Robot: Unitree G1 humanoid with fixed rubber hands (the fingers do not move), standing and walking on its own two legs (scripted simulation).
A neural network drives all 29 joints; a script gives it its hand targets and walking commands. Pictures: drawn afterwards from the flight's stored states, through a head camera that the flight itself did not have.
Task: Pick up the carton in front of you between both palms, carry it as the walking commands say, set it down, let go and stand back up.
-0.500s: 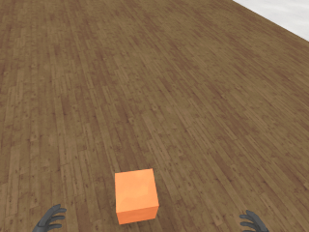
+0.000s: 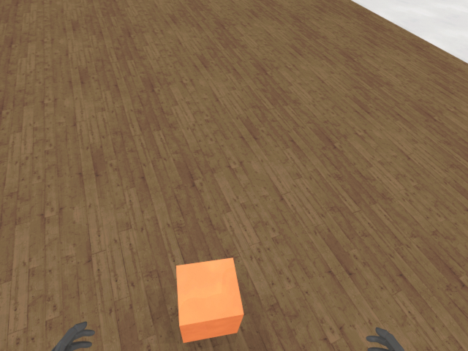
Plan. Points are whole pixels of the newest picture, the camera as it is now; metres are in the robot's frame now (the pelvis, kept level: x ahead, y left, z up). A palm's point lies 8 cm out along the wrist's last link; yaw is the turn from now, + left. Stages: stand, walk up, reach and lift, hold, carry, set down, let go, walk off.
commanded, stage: stand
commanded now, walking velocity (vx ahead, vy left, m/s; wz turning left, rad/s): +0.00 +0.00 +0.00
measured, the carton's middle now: (207, 300) +0.41 +0.05 -0.65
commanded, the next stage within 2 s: none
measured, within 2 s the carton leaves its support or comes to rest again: neither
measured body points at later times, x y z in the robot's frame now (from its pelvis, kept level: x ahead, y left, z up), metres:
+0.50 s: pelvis -0.02 +0.00 +0.01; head -0.01 +0.02 +0.45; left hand +0.08 +0.31 -0.12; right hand +0.10 -0.31 -0.10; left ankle -0.01 +0.11 -0.74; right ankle -0.07 -0.15 -0.74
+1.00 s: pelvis -0.03 -0.01 +0.01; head -0.02 +0.00 +0.46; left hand +0.06 +0.30 -0.11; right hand +0.08 -0.32 -0.10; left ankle -0.01 +0.11 -0.74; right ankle -0.07 -0.15 -0.74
